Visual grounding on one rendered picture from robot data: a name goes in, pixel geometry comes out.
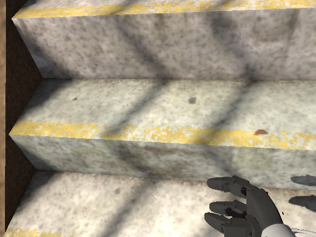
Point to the right robot hand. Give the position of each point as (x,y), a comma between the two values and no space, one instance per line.
(248,219)

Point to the robot right forearm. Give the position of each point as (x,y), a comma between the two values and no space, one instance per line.
(277,230)

